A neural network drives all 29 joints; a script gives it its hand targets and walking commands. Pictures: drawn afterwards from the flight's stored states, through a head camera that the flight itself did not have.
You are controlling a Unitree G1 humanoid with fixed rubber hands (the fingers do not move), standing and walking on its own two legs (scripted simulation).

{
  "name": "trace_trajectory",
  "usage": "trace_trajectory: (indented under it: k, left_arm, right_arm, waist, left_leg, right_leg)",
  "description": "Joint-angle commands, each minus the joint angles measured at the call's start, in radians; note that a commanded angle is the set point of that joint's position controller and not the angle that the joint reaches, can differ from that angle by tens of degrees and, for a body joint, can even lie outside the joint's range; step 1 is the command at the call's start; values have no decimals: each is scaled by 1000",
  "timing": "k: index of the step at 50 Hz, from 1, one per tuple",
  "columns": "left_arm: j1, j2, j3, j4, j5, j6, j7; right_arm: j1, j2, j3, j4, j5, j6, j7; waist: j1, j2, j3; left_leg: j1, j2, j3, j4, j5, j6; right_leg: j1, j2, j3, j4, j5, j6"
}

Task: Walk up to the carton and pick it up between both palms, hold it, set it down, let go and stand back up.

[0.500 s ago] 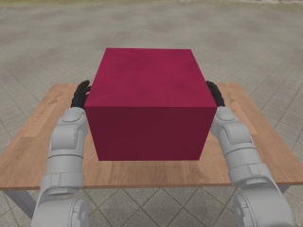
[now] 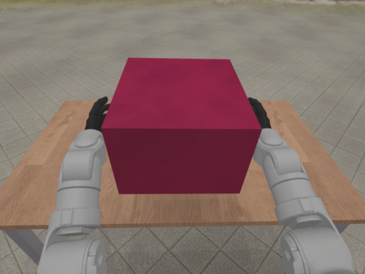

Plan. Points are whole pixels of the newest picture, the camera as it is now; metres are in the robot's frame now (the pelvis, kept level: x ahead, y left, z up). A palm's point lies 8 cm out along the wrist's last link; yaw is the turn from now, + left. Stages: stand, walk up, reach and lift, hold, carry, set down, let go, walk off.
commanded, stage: hold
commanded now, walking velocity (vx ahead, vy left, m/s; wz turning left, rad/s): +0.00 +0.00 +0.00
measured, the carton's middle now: (179, 120) +0.43 +0.01 +0.17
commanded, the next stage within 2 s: set down in 0.20 s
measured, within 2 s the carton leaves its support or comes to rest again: neither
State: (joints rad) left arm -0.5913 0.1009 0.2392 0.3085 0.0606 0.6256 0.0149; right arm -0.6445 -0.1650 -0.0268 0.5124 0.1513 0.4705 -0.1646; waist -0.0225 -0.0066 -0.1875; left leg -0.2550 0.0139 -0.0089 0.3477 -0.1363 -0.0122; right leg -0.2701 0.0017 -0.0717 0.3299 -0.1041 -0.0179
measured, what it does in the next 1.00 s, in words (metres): stands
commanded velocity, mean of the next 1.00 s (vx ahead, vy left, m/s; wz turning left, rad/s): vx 0.00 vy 0.00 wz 0.00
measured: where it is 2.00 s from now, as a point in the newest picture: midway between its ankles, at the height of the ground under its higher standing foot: outside the picture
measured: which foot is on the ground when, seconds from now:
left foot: down 0.00-1.00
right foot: down 0.00-1.00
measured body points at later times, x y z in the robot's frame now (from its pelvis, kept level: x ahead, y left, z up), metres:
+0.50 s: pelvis +0.00 +0.00 +0.00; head -0.04 +0.00 +0.45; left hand +0.38 +0.19 +0.18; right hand +0.39 -0.17 +0.17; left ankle +0.03 +0.13 -0.75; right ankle +0.04 -0.10 -0.75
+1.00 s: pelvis +0.03 +0.00 +0.00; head +0.03 +0.01 +0.45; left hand +0.41 +0.18 +0.13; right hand +0.42 -0.17 +0.12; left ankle +0.03 +0.13 -0.75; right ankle +0.04 -0.10 -0.75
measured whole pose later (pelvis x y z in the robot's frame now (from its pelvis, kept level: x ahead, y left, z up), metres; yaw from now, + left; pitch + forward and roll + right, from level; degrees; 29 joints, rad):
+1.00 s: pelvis +0.03 +0.00 +0.00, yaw +0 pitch +3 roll +0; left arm -0.47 0.02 0.28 0.26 0.15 0.37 -0.02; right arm -0.52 -0.12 -0.05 0.54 0.13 0.14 -0.14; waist -0.02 -0.03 -0.08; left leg -0.20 0.01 -0.01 0.32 -0.17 -0.02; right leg -0.22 0.00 -0.07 0.32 -0.14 -0.02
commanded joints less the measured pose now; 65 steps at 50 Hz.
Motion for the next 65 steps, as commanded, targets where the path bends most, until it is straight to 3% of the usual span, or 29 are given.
trace_trajectory:
  k: [1, 2, 5, 7, 8, 11, 15, 16, 18, 20, 22, 24, 29, 34, 35, 37, 39, 42, 43, 46, 47, 49, 51, 54, 55, 56, 58, 61, 65]
  left_arm:
    - [-768, -653, -438, -269, -93, -62, -168]
    - [-739, -654, -427, -206, -78, -53, -166]
    - [-784, -656, -462, -306, -115, -66, -159]
    - [-768, -658, -465, -262, -112, -65, -159]
    - [-767, -668, -488, -314, -118, -69, -159]
    - [-732, -632, -401, -244, -54, -74, -171]
    - [-811, -624, -375, -217, -49, -112, -186]
    - [-836, -612, -374, -166, -56, -130, -191]
    - [-769, -604, -302, -95, -3, -151, -199]
    - [-694, -570, -256, -21, 48, -156, -220]
    - [-576, -536, -217, -23, 72, -158, -237]
    - [-630, -562, -285, -98, 66, -181, -230]
    - [-533, -540, -255, 1, 61, -209, -225]
    - [-458, -564, -368, -132, 18, -264, -187]
    - [-474, -573, -407, -176, -2, -275, -181]
    - [-427, -543, -350, -120, 35, -275, -190]
    - [-440, -557, -395, -189, 11, -294, -184]
    - [-347, -554, -381, -182, 18, -288, -179]
    - [-409, -581, -450, -250, -7, -302, -167]
    - [-422, -620, -552, -377, -46, -315, -145]
    - [-417, -618, -550, -378, -55, -318, -144]
    - [-298, -576, -480, -194, 0, -293, -150]
    - [-383, -600, -486, -270, -22, -305, -150]
    - [-400, -568, -401, -108, 41, -296, -154]
    - [-419, -572, -379, -112, 42, -308, -159]
    - [-472, -585, -414, -138, 27, -322, -158]
    - [-435, -571, -366, -46, 43, -328, -161]
    - [-495, -551, -343, -14, 42, -357, -151]
    - [-538, -548, -315, 66, 52, -403, -139]
  right_arm:
    - [-865, 701, 313, -358, 183, -98, 150]
    - [-917, 697, 322, -375, 187, -99, 148]
    - [-883, 705, 325, -411, 181, -105, 149]
    - [-888, 713, 333, -397, 177, -100, 151]
    - [-824, 713, 332, -379, 184, -101, 149]
    - [-838, 702, 327, -340, 188, -102, 155]
    - [-908, 694, 288, -363, 112, -159, 173]
    - [-920, 685, 245, -323, 85, -179, 174]
    - [-901, 686, 228, -266, 58, -219, 185]
    - [-826, 650, 172, -189, -8, -250, 196]
    - [-763, 632, 170, -195, -27, -276, 196]
    - [-733, 635, 155, -161, -49, -314, 200]
    - [-707, 621, 171, -163, -67, -361, 188]
    - [-652, 626, 300, -281, -24, -411, 171]
    - [-594, 615, 297, -258, -19, -410, 169]
    - [-626, 611, 316, -302, -21, -421, 161]
    - [-597, 630, 351, -331, -14, -435, 157]
    - [-600, 629, 422, -401, 21, -436, 140]
    - [-570, 625, 397, -386, 3, -441, 142]
    - [-589, 648, 463, -506, 46, -461, 137]
    - [-568, 640, 464, -485, 42, -455, 138]
    - [-528, 606, 433, -402, 7, -430, 141]
    - [-558, 599, 406, -408, 12, -448, 157]
    - [-554, 555, 289, -224, -53, -437, 179]
    - [-587, 548, 276, -233, -51, -452, 188]
    - [-564, 570, 264, -194, -72, -459, 192]
    - [-599, 553, 230, -196, -94, -465, 206]
    - [-628, 554, 216, -150, -108, -490, 233]
    - [-666, 578, 186, -109, -159, -526, 254]
  waist:
    - [-37, 7, -319]
    - [-15, 9, -330]
    - [-35, 24, -396]
    - [-32, 4, -351]
    - [-62, 27, -375]
    - [-14, 16, -318]
    - [-8, -1, -353]
    - [-27, -5, -339]
    - [14, 14, -286]
    - [8, -13, -218]
    - [21, -49, -162]
    - [-7, 11, -208]
    - [8, -39, -183]
    - [16, -3, -354]
    - [-7, 16, -396]
    - [23, -16, -341]
    - [14, -23, -393]
    - [44, -27, -378]
    - [7, -13, -440]
    - [5, 40, -486]
    - [1, 15, -501]
    - [19, -7, -357]
    - [21, 8, -394]
    - [15, 41, -218]
    - [41, 23, -241]
    - [19, 28, -244]
    - [39, -19, -210]
    - [74, 16, -197]
    - [103, -7, -193]
  left_leg:
    - [104, -69, -28, -64, 85, 16]
    - [114, -73, -22, -68, 83, 19]
    - [125, -72, -28, -56, 115, 8]
    - [111, -74, -29, -64, 81, 12]
    - [136, -74, -22, -52, 120, -1]
    - [133, -82, -3, -68, 118, 35]
    - [142, -72, 7, -73, 79, 29]
    - [131, -73, 10, -81, 28, 25]
    - [134, -62, 16, -97, -1, 31]
    - [133, -55, 27, -123, -71, 40]
    - [144, -53, 42, -132, -48, 46]
    - [166, -51, 49, -115, -33, 29]
    - [173, -53, 54, -124, -21, 40]
    - [235, -52, 38, -49, 232, 6]
    - [269, -55, 35, -26, 319, -10]
    - [232, -59, 37, -33, 299, 0]
    - [231, -60, 35, -21, 333, -4]
    - [214, -69, 25, 1, 355, -2]
    - [250, -62, 20, 9, 419, -18]
    - [282, -63, 10, 53, 560, -49]
    - [302, -55, 7, 53, 545, -39]
    - [237, -63, 19, 13, 426, -28]
    - [252, -54, 11, 7, 418, -31]
    - [214, -46, 29, -33, 249, -23]
    - [207, -47, 31, -45, 223, -18]
    - [222, -37, 29, -45, 228, -24]
    - [197, -38, 38, -72, 139, -7]
    - [130, -38, 48, -94, 71, -7]
    - [81, -31, 64, -122, -30, 10]
  right_leg:
    - [359, 30, 70, -44, 156, 52]
    - [362, 31, 66, -49, 143, 56]
    - [381, 31, 74, -39, 164, 46]
    - [351, 32, 67, -40, 137, 52]
    - [369, 29, 64, -35, 203, 55]
    - [399, 35, 63, -52, 164, 53]
    - [386, 27, 48, -53, 109, 54]
    - [357, 25, 39, -65, 48, 55]
    - [324, 22, 33, -73, -24, 50]
    - [320, 13, 21, -93, -112, 50]
    - [333, 14, 11, -100, -115, 59]
    - [335, 17, 5, -84, -76, 49]
    - [334, 17, 2, -100, -78, 66]
    - [452, 38, 10, -41, 249, 57]
    - [444, 44, 2, -26, 309, 54]
    - [462, 36, 12, -29, 343, 73]
    - [490, 29, 19, -5, 441, 77]
    - [524, 23, 35, 7, 560, 80]
    - [502, 34, 20, 12, 564, 77]
    - [485, 47, 22, 34, 636, 68]
    - [484, 49, 24, 21, 621, 73]
    - [466, 41, 30, 1, 556, 69]
    - [454, 40, 27, -4, 494, 64]
    - [343, 34, 13, -45, 263, 59]
    - [347, 38, 9, -44, 216, 55]
    - [343, 32, 6, -46, 201, 57]
    - [312, 31, 6, -61, 122, 62]
    - [299, 28, 0, -57, 32, 53]
    - [292, 14, 6, -57, -56, 52]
